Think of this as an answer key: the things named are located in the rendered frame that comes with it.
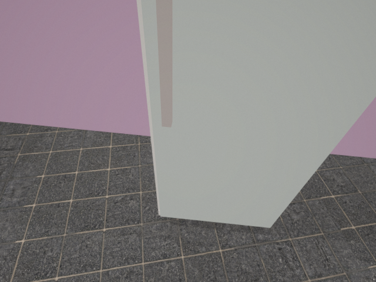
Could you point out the handle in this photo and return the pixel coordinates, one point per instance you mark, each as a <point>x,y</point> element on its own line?
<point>164,37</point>

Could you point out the fridge door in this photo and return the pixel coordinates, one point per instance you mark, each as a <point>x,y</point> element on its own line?
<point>262,92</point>

